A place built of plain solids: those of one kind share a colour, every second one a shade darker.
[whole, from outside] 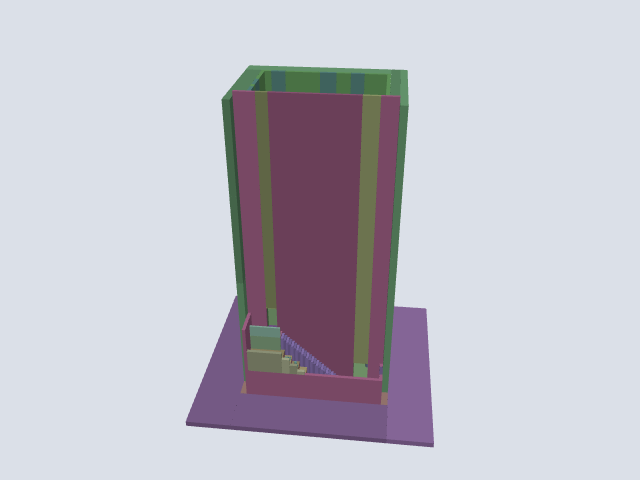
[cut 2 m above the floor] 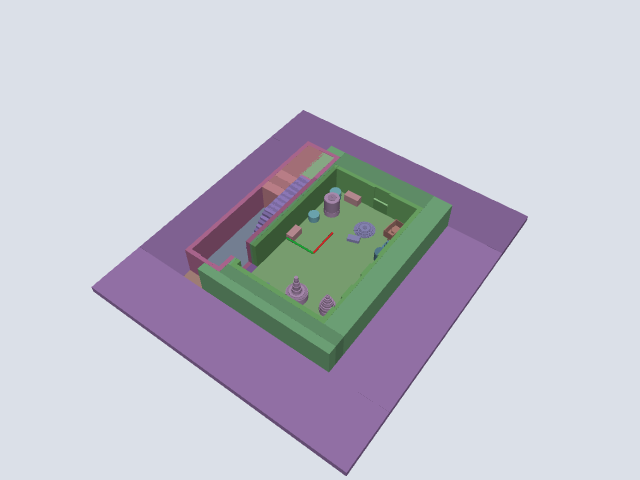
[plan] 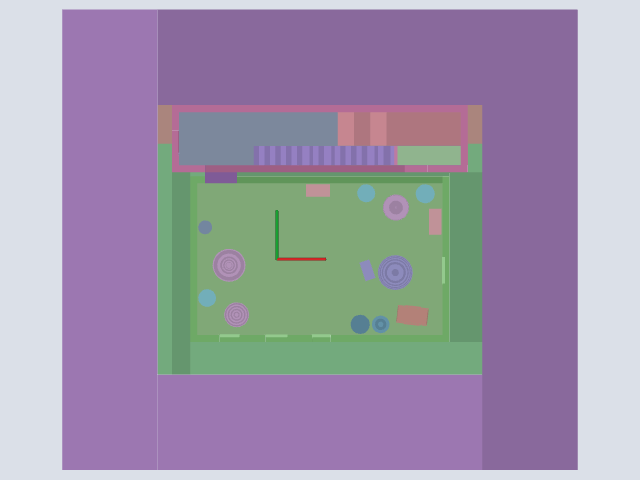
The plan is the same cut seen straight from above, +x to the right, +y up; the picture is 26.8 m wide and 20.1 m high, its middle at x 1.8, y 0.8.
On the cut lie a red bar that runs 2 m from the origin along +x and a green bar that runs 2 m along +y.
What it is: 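A harbour's pilots' and signal tower of tall halls, each with a gallery across one end and a long, narrow stair open to the hall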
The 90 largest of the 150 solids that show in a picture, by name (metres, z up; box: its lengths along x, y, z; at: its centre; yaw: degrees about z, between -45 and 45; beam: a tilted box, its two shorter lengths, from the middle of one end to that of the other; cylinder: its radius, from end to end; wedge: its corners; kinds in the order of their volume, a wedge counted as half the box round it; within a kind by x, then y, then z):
{
 "wall_fill_1": {"box": [0.6, 9.67, 5.59], "at": [-4.7, 0.0, 2.44]},
 "wall_fill_2": {"box": [0.6, 9.67, 5.92], "at": [-4.7, 0.0, 8.2]},
 "wall_fill_3": {"box": [0.6, 9.67, 3.36], "at": [-4.7, 0.0, 12.84]},
 "wall_fill_4": {"box": [0.6, 9.67, 4.94], "at": [-4.7, 0.0, 16.99]},
 "wall_fill_5": {"box": [0.6, 9.67, 3.14], "at": [-4.7, 0.0, 21.04]},
 "wall_fill_6": {"box": [0.6, 9.67, 4.74], "at": [-4.7, 0.0, 24.98]},
 "wall_fill_7": {"box": [0.76, 8.47, 5.59], "at": [-4.02, -0.6, 2.44]},
 "wall_fill_8": {"box": [0.76, 8.47, 4.74], "at": [-4.02, -0.6, 24.98]},
 "wall_fill_9": {"box": [0.62, 0.16, 5.59], "at": [-3.32, 3.55, 2.44]},
 "wall_fill_10": {"box": [12.23, 1.36, 5.59], "at": [2.48, -4.15, 2.44]},
 "wall_fill_11": {"box": [12.23, 1.36, 4.74], "at": [2.48, -4.15, 24.98]},
 "wall_fill_12": {"box": [8.9, 0.16, 5.59], "at": [2.78, 3.55, 2.44]},
 "wall_fill_13": {"box": [1.36, 7.11, 5.59], "at": [7.91, 0.08, 2.44]},
 "wall_fill_14": {"box": [1.36, 7.11, 4.74], "at": [7.91, 0.08, 24.98]},
 "wall_fill_15": {"box": [0.6, 1.2, 5.59], "at": [8.29, 4.24, 2.44]},
 "wall_fill_16": {"box": [0.6, 1.2, 5.92], "at": [8.29, 4.24, 8.2]},
 "wall_fill_17": {"box": [0.6, 1.2, 3.36], "at": [8.29, 4.24, 12.84]},
 "wall_fill_18": {"box": [0.6, 1.2, 4.94], "at": [8.29, 4.24, 16.99]},
 "wall_fill_19": {"box": [0.6, 1.2, 3.14], "at": [8.29, 4.24, 21.04]},
 "wall_fill_20": {"box": [0.6, 1.2, 4.74], "at": [8.29, 4.24, 24.98]},
 "ground_garden_1": {"box": [4.0, 19.29, 0.5], "at": [-7.0, 0.81, -0.27]},
 "ground_garden_2": {"box": [13.59, 4.0, 0.5], "at": [1.8, -6.84, -0.27]},
 "ground_garden_3": {"box": [13.59, 4.0, 0.5], "at": [1.8, 8.45, -0.27]},
 "ground_garden_4": {"box": [4.0, 19.29, 0.5], "at": [10.59, 0.81, -0.27]},
 "wall_yard_1": {"box": [0.26, 1.05, 2.1], "at": [-4.27, 4.88, 1.05]},
 "wall_yard_2": {"box": [0.3, 0.71, 2.77], "at": [-4.25, 3.99, 1.23]},
 "wall_yard_3": {"box": [0.3, 1.05, 2.77], "at": [-4.25, 5.93, 1.23]},
 "wall_yard_4": {"box": [1.39, 0.3, 27.85], "at": [-3.71, 3.79, 13.77]},
 "wall_yard_5": {"box": [12.39, 0.3, 2.96], "at": [1.8, 6.3, 1.33]},
 "wall_yard_6": {"box": [7.02, 0.3, 27.85], "at": [1.84, 3.79, 13.77]},
 "wall_yard_7": {"box": [0.94, 0.3, 5.74], "at": [5.82, 3.79, 2.72]},
 "wall_yard_8": {"box": [1.7, 0.3, 27.85], "at": [7.14, 3.79, 13.77]},
 "wall_yard_9": {"box": [0.3, 2.82, 3.05], "at": [7.84, 5.04, 1.37]},
 "wall_yard_10": {"box": [0.3, 2.52, 4.51], "at": [7.84, 5.2, 5.15]},
 "wall_1": {"box": [0.3, 6.95, 5.59], "at": [-3.49, 0.0, 2.44]},
 "wall_2": {"box": [0.3, 6.95, 4.74], "at": [-3.49, 0.0, 24.98]},
 "wall_3": {"box": [0.62, 0.3, 5.59], "at": [-3.32, 3.32, 2.44]},
 "wall_4": {"box": [1.24, 0.3, 5.59], "at": [-3.01, -3.32, 2.44]},
 "wall_5": {"box": [2.17, 0.3, 4.74], "at": [-2.55, -3.32, 24.98]},
 "wall_6": {"box": [1.09, 0.3, 5.59], "at": [-1.02, -3.32, 2.44]},
 "wall_7": {"box": [1.2, 0.3, 4.74], "at": [0.27, -3.32, 24.98]},
 "wall_8": {"box": [1.03, 0.3, 5.59], "at": [0.95, -3.32, 2.44]},
 "wall_9": {"box": [8.9, 0.3, 5.59], "at": [2.78, 3.32, 2.44]},
 "wall_10": {"box": [2.92, 0.3, 4.74], "at": [3.71, -3.32, 24.98]},
 "wall_11": {"box": [4.97, 0.3, 5.59], "at": [4.74, -3.32, 2.44]},
 "wall_12": {"box": [0.85, 0.3, 4.74], "at": [6.8, -3.32, 24.98]},
 "wall_13": {"box": [0.3, 2.46, 5.59], "at": [7.08, -2.25, 2.44]},
 "wall_14": {"box": [0.3, 2.67, 4.74], "at": [7.08, -2.14, 24.98]},
 "wall_15": {"box": [0.3, 3.39, 5.59], "at": [7.08, 1.78, 2.44]},
 "floor_1": {"box": [10.27, 6.35, 0.35], "at": [1.8, 0.0, -0.18]},
 "floor_2": {"box": [10.27, 6.35, 0.35], "at": [1.8, 0.0, 5.41]},
 "wall_shed_1": {"box": [0.68, 1.41, 2.19], "at": [2.89, 5.45, 1.04]},
 "wall_shed_2": {"box": [0.68, 1.41, 2.81], "at": [3.57, 5.45, 1.35]},
 "wall_shed_3": {"box": [0.68, 1.41, 3.43], "at": [4.25, 5.45, 1.66]},
 "wall_shed_4": {"box": [3.11, 1.41, 4.05], "at": [6.14, 5.45, 1.97]},
 "step_1": {"box": [0.3, 0.81, 1.91], "at": [0.98, 4.34, 0.91]},
 "step_2": {"box": [0.3, 0.81, 2.12], "at": [1.21, 4.34, 1.01]},
 "step_3": {"box": [0.3, 0.81, 2.33], "at": [1.44, 4.34, 1.11]},
 "step_4": {"box": [0.3, 0.81, 2.53], "at": [1.66, 4.34, 1.22]},
 "step_5": {"box": [0.3, 0.81, 2.74], "at": [1.89, 4.34, 1.32]},
 "step_6": {"box": [0.3, 0.81, 2.95], "at": [2.12, 4.34, 1.42]},
 "step_7": {"box": [0.3, 0.81, 3.16], "at": [2.34, 4.34, 1.53]},
 "step_8": {"box": [0.3, 0.81, 3.36], "at": [2.57, 4.34, 1.63]},
 "step_9": {"box": [0.3, 0.81, 3.57], "at": [2.8, 4.34, 1.73]},
 "step_10": {"box": [0.3, 0.81, 3.78], "at": [3.02, 4.34, 1.84]},
 "step_11": {"box": [0.3, 0.81, 3.98], "at": [3.25, 4.34, 1.94]},
 "step_12": {"box": [0.3, 0.81, 4.19], "at": [3.47, 4.34, 2.04]},
 "step_13": {"box": [0.3, 0.81, 4.4], "at": [3.7, 4.34, 2.15]},
 "step_14": {"box": [0.3, 0.81, 4.6], "at": [3.93, 4.34, 2.25]},
 "step_15": {"box": [0.3, 0.81, 4.81], "at": [4.15, 4.34, 2.36]},
 "step_16": {"box": [0.3, 0.81, 5.02], "at": [4.38, 4.34, 2.46]},
 "step_17": {"box": [0.3, 0.81, 5.23], "at": [4.61, 4.34, 2.56]},
 "step_18": {"box": [0.3, 0.81, 5.43], "at": [4.83, 4.34, 2.67]},
 "wall_over_yard_1": {"box": [1.34, 0.3, 25.2], "at": [-2.34, 3.79, 15.1]},
 "wall_over_yard_2": {"box": [0.94, 0.3, 19.61], "at": [5.82, 3.79, 17.89]},
 "wall_pier_out_1": {"box": [2.77, 0.16, 5.64], "at": [6.31, 4.82, 2.77]},
 "wall_pier_out_2": {"box": [2.65, 0.81, 5.39], "at": [6.37, 4.34, 2.64]},
 "floor_yard_1": {"box": [11.8, 2.22, 0.35], "at": [1.8, 5.04, -0.18]},
 "wall_head_1": {"box": [1.13, 0.3, 2.2], "at": [-0.9, -3.32, 26.25]},
 "wall_head_2": {"box": [1.39, 0.3, 2.17], "at": [1.56, -3.32, 26.27]},
 "wall_head_3": {"box": [1.2, 0.3, 2.09], "at": [5.77, -3.32, 26.3]},
 "wall_head_4": {"box": [0.3, 1.56, 2.26], "at": [7.08, -0.02, 26.22]},
 "wall_terrw_1": {"box": [3.11, 0.3, 2.21], "at": [6.14, 6.3, 3.91]},
 "store_buoy_1": {"cylinder": 0.69, "from": [-2.01, -0.26, -0.02], "to": [-2.01, -0.26, 0.53]},
 "store_buoy_2": {"cylinder": 0.54, "from": [4.98, 2.16, 0.42], "to": [4.98, 2.16, 1.34]},
 "floor_quay_1": {"box": [0.6, 2.52, 0.5], "at": [-4.7, 5.2, -0.27]},
 "floor_quay_2": {"box": [0.6, 2.52, 0.5], "at": [8.29, 5.2, -0.27]},
 "floor_hda_1": {"box": [0.14, 0.81, 5.64], "at": [4.98, 4.34, 2.77]},
 "floor_roof_1": {"box": [3.11, 1.42, 0.12], "at": [6.14, 5.45, 4.04]},
 "guard_out_1": {"box": [2.77, 0.16, 1.05], "at": [6.31, 4.82, 6.11]}
}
